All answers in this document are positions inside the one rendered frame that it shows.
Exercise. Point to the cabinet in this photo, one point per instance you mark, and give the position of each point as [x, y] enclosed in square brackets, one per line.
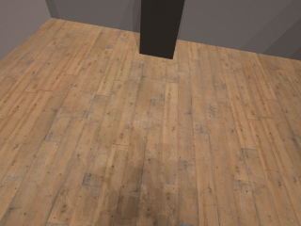
[159, 27]

